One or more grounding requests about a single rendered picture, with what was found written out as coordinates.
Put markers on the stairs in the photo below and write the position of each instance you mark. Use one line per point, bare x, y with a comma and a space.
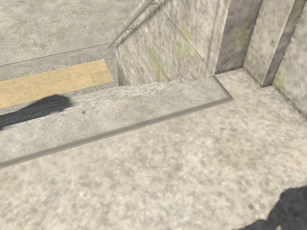
50, 110

